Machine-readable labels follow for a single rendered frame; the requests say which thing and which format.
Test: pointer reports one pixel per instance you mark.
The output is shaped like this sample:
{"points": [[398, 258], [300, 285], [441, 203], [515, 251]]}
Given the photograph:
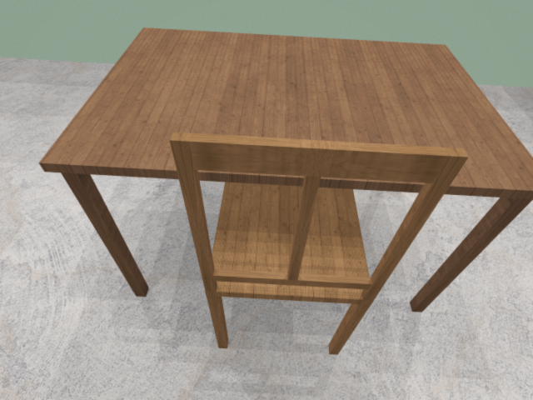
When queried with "table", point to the table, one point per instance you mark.
{"points": [[314, 88]]}

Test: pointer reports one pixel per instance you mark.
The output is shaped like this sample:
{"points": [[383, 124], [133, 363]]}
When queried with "chair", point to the chair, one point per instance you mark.
{"points": [[301, 243]]}

